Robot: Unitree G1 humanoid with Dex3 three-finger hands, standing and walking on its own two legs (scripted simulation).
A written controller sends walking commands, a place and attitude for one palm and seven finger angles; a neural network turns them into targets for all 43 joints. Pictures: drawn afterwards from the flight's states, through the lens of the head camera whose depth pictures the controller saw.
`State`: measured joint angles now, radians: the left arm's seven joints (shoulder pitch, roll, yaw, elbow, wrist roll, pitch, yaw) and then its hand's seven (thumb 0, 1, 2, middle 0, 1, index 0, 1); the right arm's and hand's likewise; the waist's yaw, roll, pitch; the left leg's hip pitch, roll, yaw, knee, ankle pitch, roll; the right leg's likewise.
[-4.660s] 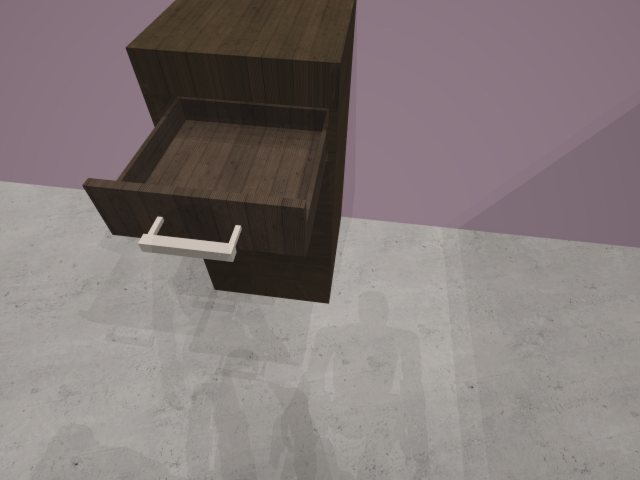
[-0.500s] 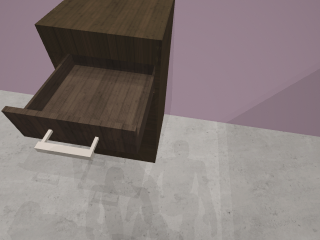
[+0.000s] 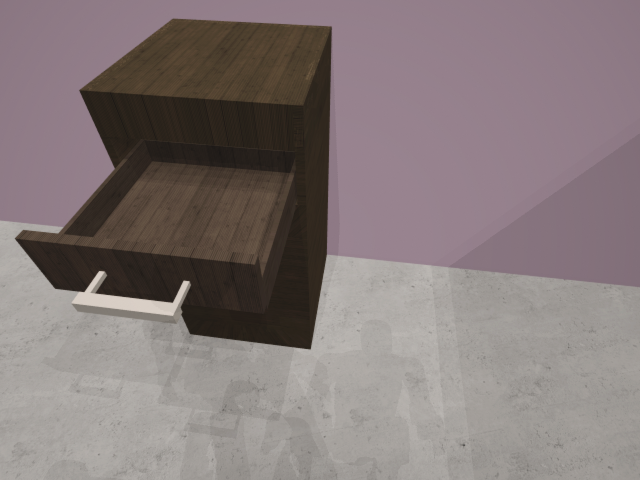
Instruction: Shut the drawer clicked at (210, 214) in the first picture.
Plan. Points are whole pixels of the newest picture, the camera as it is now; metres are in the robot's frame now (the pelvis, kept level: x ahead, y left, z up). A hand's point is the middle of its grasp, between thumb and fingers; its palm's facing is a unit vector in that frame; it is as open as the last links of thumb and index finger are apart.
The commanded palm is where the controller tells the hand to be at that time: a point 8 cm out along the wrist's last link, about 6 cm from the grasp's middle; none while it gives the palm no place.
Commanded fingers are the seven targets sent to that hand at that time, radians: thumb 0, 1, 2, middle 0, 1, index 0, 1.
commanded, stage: come to a stop and stand still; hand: left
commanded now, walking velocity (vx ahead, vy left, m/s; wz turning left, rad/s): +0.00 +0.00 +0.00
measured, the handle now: (134, 295) +0.39 +0.32 -0.03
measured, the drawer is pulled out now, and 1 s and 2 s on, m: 0.30 0.30 0.30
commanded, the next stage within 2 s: look again from close up in 0.62 s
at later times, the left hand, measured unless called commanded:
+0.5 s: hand out of the picture -0.01 +0.21 -0.17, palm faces +0.02 -0.98 -0.20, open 7.4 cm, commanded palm none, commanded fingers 0.00 0.90 0.90 -0.20 -0.30 -0.20 -0.30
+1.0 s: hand out of the picture +0.02 +0.22 -0.16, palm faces +0.01 -0.98 -0.21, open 7.4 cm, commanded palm none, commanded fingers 0.00 0.90 0.90 -0.20 -0.30 -0.20 -0.30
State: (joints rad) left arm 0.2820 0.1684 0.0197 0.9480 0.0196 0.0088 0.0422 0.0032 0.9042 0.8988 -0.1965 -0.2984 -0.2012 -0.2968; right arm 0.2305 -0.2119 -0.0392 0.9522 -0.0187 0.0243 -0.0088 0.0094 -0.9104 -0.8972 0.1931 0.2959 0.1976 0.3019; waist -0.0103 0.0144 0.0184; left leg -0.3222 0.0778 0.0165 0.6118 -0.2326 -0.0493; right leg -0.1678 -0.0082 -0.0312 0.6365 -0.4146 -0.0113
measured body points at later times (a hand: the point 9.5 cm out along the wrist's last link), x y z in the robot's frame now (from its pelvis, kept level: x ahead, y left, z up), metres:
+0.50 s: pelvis -0.01 +0.02 +0.01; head +0.01 +0.04 +0.46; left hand -0.01 +0.27 -0.15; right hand +0.00 -0.22 -0.14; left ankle +0.06 +0.16 -0.72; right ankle -0.04 -0.11 -0.72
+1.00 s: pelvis +0.00 +0.02 +0.01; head +0.01 +0.03 +0.46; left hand +0.02 +0.27 -0.15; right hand +0.06 -0.23 -0.13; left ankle +0.06 +0.16 -0.72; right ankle -0.04 -0.11 -0.72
